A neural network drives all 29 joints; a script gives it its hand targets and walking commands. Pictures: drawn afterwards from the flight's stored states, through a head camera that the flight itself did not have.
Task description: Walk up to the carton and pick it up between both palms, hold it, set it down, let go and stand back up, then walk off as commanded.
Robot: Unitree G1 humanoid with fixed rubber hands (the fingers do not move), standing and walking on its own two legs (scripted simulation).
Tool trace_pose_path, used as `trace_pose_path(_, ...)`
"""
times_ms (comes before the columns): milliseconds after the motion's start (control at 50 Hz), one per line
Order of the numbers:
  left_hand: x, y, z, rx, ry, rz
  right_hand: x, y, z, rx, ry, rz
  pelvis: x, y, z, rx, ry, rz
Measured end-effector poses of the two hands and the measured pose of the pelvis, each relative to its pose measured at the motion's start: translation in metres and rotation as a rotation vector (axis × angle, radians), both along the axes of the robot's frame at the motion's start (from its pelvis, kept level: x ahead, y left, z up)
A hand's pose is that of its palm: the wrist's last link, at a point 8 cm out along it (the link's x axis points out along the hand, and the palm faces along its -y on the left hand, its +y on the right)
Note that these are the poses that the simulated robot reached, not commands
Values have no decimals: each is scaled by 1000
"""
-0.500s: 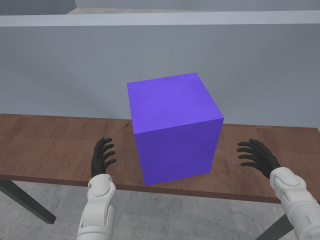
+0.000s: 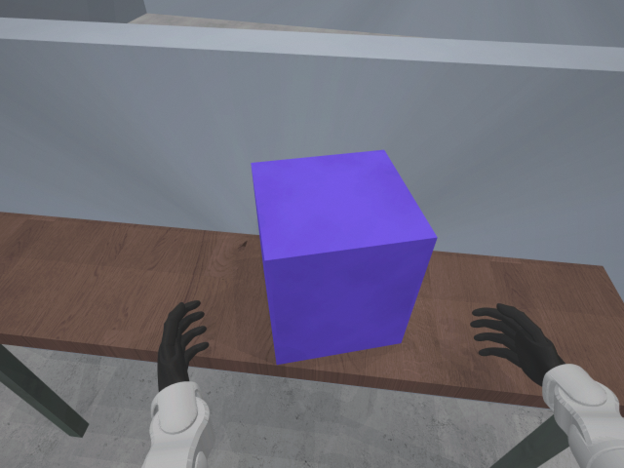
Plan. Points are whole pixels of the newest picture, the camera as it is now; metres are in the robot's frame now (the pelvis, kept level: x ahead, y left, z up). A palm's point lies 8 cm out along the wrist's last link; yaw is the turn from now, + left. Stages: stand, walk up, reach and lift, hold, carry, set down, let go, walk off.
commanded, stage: set down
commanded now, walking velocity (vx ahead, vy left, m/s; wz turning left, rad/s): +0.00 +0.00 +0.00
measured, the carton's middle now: (330, 258) +0.44 +0.06 +0.03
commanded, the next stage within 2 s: none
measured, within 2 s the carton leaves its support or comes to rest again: neither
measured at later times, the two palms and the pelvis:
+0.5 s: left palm (180, 389) +0.21 +0.21 +0.03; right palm (549, 390) +0.28 -0.24 +0.00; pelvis +0.01 +0.00 +0.00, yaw +0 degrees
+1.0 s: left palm (174, 403) +0.20 +0.22 +0.00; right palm (539, 408) +0.27 -0.24 -0.03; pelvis +0.03 +0.00 +0.00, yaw +0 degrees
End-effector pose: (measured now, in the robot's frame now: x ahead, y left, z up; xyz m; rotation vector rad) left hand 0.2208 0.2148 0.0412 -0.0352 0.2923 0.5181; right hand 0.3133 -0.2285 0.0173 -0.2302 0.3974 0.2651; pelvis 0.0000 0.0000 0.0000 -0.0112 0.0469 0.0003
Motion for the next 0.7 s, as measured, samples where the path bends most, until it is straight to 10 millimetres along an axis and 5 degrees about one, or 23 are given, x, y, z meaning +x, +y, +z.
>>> trace_pose_path(320, -13, -7, 8, 59, 10, -29, -23, -7, -14, 52, -6, -14, 1, -1, 0, 1, -9, 0)
trace_pose_path(700, -17, 1, -26, 14, 116, -61, -31, -17, -24, -30, 82, -61, 17, -1, 1, 1, 4, 0)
